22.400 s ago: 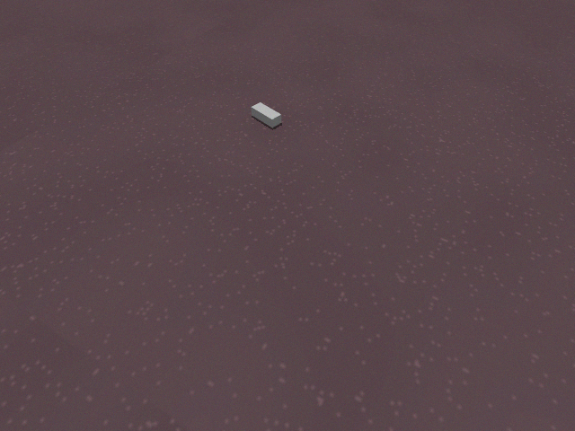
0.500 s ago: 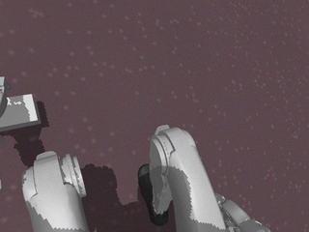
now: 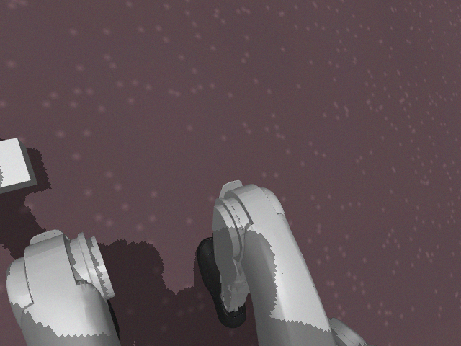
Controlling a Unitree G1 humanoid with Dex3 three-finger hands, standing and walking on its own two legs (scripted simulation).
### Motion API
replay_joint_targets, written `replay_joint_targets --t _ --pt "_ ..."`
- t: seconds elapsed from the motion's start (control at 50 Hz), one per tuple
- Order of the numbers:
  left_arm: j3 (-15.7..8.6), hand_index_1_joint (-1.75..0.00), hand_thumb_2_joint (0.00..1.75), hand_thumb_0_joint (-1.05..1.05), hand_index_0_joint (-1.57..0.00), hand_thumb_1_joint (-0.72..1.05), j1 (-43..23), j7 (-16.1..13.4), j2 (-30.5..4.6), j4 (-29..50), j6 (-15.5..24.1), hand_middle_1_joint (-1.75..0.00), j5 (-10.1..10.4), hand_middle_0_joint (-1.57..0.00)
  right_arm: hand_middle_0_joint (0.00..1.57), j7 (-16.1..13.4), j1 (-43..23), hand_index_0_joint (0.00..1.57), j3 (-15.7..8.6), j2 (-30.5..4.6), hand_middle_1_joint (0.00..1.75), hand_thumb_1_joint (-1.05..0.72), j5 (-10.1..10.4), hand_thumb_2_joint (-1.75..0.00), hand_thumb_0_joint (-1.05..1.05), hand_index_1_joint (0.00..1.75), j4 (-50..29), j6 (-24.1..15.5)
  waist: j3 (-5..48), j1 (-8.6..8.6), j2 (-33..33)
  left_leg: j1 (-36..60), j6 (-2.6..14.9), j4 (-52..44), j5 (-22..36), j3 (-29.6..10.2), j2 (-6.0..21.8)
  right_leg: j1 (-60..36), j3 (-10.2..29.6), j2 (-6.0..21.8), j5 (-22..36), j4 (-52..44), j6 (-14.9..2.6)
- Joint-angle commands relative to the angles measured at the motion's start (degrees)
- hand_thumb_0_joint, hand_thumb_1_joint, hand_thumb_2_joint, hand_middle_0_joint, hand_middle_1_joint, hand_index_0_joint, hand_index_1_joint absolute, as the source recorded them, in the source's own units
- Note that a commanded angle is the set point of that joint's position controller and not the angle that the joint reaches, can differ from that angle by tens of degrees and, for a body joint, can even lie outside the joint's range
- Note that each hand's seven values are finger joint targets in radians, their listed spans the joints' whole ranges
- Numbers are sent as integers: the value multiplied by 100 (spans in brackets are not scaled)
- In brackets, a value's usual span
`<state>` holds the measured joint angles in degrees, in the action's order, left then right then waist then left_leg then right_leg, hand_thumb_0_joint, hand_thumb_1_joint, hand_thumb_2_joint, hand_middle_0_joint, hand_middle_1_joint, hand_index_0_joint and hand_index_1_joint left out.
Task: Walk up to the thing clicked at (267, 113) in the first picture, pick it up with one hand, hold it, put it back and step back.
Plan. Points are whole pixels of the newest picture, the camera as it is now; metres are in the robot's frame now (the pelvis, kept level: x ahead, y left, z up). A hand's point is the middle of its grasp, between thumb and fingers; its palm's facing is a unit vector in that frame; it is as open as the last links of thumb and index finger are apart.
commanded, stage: close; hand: left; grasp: from above
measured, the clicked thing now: out of the picture +0.42 +0.32 -0.26
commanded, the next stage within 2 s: settle in 1.80 s
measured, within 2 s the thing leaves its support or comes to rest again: neither
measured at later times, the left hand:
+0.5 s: hand out of the picture +0.41 +0.32 -0.25, palm faces -0.47 -0.15 -0.87, open 12.5 cm
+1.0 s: hand out of the picture +0.41 +0.31 -0.24, palm faces -0.43 -0.12 -0.90, open 11.1 cm
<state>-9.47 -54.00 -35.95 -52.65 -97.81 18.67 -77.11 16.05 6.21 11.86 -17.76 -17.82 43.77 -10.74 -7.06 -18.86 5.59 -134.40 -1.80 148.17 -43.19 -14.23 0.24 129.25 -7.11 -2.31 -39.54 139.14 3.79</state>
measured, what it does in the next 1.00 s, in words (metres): stands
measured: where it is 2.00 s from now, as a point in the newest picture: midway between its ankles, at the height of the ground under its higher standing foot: (171, 325)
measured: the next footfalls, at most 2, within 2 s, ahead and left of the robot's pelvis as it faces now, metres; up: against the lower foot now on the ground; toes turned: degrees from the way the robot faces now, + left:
none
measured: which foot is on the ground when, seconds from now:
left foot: down 0.00-1.00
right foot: down 0.00-1.00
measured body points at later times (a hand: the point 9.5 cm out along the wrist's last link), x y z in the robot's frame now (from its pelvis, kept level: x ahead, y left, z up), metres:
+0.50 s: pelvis +0.00 +0.00 +0.00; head +0.26 +0.12 +0.34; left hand +0.43 +0.33 -0.20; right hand +0.06 -0.26 -0.07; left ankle +0.06 +0.13 -0.26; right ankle +0.11 -0.13 -0.26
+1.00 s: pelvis -0.01 +0.00 +0.00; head +0.26 +0.13 +0.35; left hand +0.43 +0.31 -0.19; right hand +0.06 -0.26 -0.06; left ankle +0.06 +0.13 -0.26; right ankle +0.11 -0.13 -0.26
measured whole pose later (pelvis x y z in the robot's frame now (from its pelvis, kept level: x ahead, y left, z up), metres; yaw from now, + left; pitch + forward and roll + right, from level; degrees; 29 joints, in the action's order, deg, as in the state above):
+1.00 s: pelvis -0.01 +0.00 +0.00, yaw -2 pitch +27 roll -14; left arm -7.8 -55.6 -41.0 -52.7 -100.2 13.1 -76.0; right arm 17.6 2.8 13.3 -20.5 -17.3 42.0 -15.7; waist -7.9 -20.0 7.0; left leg -134.3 -0.9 147.9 -42.3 -15.2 0.7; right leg 128.3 -8.1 -3.1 -37.9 137.3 4.2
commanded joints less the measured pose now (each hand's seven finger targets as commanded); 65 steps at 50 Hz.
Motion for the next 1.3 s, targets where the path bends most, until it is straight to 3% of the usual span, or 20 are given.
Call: replay_joint_targets --t 0.0,0.06,0.14,0.16,0.18,0.2,0.26,0.34,0.44,0.48,0.64,0.72,0.82,0.86,0.92,1.02,1.1,1.12,1.16,1.28 --pt "239 -100 101 0 -13 -43 -1371 -544 -980 452 10 -100 -61 -13 20 -52 866 20 -509 -1812 30 -89 -3 -90 0 30 49 -31 3701 -191 -2585 2738 210 -1568 1400 742 64 -1852 -739 -222 1528 -1153 -486" --pt "334 -98 101 0 -18 -36 -1440 -765 -987 344 -166 -98 -126 -19 20 -16 711 20 -504 -1885 30 -89 -35 -90 0 30 114 -134 3597 -204 -2565 2677 211 -1558 1272 720 79 -1735 -759 -252 1413 -1163 -488" --pt "203 -96 96 0 -20 -35 -1496 -987 -1101 254 -474 -95 -82 -20 20 55 614 20 -488 -1942 30 -89 -21 -90 0 30 48 -256 3628 -198 -2530 2627 222 -1586 1332 705 104 -1873 -714 -286 1513 -1214 -493" --pt "364 -94 94 0 -19 -34 -1489 -978 -915 149 -562 -95 -65 -19 20 76 637 20 -471 -1904 30 -89 2 -90 0 30 110 -268 3633 -230 -2533 2594 227 -1588 1331 718 102 -1839 -710 -280 1505 -1225 -494" --pt "177 -94 90 0 -20 -33 -1526 -997 -1110 170 -614 -96 0 -19 20 85 587 20 -488 -1959 30 -89 -12 -90 0 30 35 -293 3622 -256 -2488 2553 239 -1560 1302 703 118 -1854 -726 -279 1489 -1231 -472" --pt "235 -94 91 0 -21 -32 -1544 -935 -1017 94 -684 -95 71 -20 20 103 525 20 -494 -1967 30 -89 33 -90 0 30 9 -354 3439 -265 -2434 2469 239 -1521 1213 689 104 -1736 -713 -216 1412 -1175 -464" --pt "-5 -92 90 0 -23 -31 -1557 -743 -1285 61 -784 -92 129 -22 20 109 617 20 -517 -2023 30 -89 47 -90 0 30 13 -416 3368 -268 -2502 2450 256 -1567 1087 702 104 -1717 -698 -207 1263 -1216 -462" --pt "-99 -91 85 0 -26 -27 -1469 -440 -1259 87 -697 -92 270 -25 20 127 718 20 -504 -1964 30 -90 56 -90 0 30 -12 -463 3551 -308 -2651 2732 224 -1614 1277 638 103 -1873 -756 -179 1444 -1125 -449" --pt "148 -91 82 0 -27 -26 -1532 -236 -1109 306 -402 -93 394 -25 20 94 671 20 -414 -1901 30 -90 87 -90 0 30 -12 -395 3645 -340 -2718 2785 193 -1591 1438 581 120 -1996 -800 -187 1626 -1127 -456" --pt "291 -88 79 0 -28 -25 -1381 -199 -991 230 -316 -90 331 -26 20 110 699 20 -353 -1868 30 -90 68 -90 0 30 -35 -370 3589 -391 -2695 2803 196 -1486 1631 608 118 -2080 -813 -201 1813 -1100 -445" --pt "198 -86 83 0 -36 -14 -1279 -528 -1313 256 -128 -87 239 -36 20 85 758 20 -209 -1967 30 -90 27 -90 0 30 -55 -299 3651 -291 -2507 2709 231 -1521 1593 605 136 -2310 -811 -284 1797 -1250 -441" --pt "388 -81 78 0 -38 -10 -1403 -677 -1145 271 -219 -82 155 -37 20 85 622 20 -259 -2029 30 -89 13 -90 0 30 -129 -370 3443 -331 -2513 2650 211 -1552 1310 580 123 -1993 -850 -245 1502 -1184 -466" --pt "260 -77 74 0 -43 -5 -1398 -836 -1273 382 -456 -78 141 -42 20 91 594 20 -350 -2064 30 -89 44 -90 0 30 -127 -422 3486 -260 -2511 2580 210 -1623 1185 602 148 -2032 -790 -278 1379 -1310 -465" --pt "288 -76 72 0 -44 -4 -1470 -792 -1237 331 -552 -77 193 -43 20 103 538 20 -377 -2081 30 -89 69 -90 0 30 -99 -472 3399 -292 -2574 2587 197 -1635 1116 566 156 -1851 -797 -247 1324 -1243 -468" --pt "55 -74 70 0 -46 -1 -1420 -739 -1501 242 -663 -76 232 -45 20 98 637 20 -400 -2096 30 -89 102 -90 0 30 -98 -469 3460 -251 -2532 2539 218 -1630 1159 604 166 -2041 -720 -264 1382 -1302 -468" --pt "-6 -73 65 0 -48 1 -1399 -451 -1390 151 -650 -75 335 -46 20 102 694 20 -427 -2053 30 -89 153 -90 0 30 -74 -472 3449 -275 -2577 2619 196 -1661 1354 553 150 -1946 -770 -231 1517 -1203 -474" --pt "177 -73 67 0 -53 7 -1377 -188 -1168 46 -521 -75 380 -51 20 89 685 20 -366 -2000 30 -90 140 -90 0 30 -109 -462 3248 -382 -2511 2572 208 -1628 1224 567 120 -1852 -793 -189 1438 -1202 -457" --pt "110 -74 68 0 -54 9 -1411 -167 -1305 221 -441 -76 389 -52 20 83 721 20 -367 -2035 30 -90 145 -90 0 30 -132 -430 3432 -313 -2601 2696 185 -1724 1325 520 137 -1930 -820 -207 1481 -1224 -467" --pt "275 -75 69 0 -56 12 -1266 -114 -1142 91 -367 -76 369 -54 20 65 683 20 -349 -1981 30 -90 143 -90 0 30 -159 -366 3400 -316 -2566 2648 201 -1663 1351 566 134 -2015 -785 -224 1532 -1240 -469" --pt "285 -74 70 0 -60 18 -1235 -238 -1170 224 -141 -76 323 -58 20 2 842 20 -266 -1988 30 -89 88 -90 0 30 -159 -217 3684 -281 -2520 2791 201 -1622 1684 569 124 -2233 -839 -249 1830 -1251 -450"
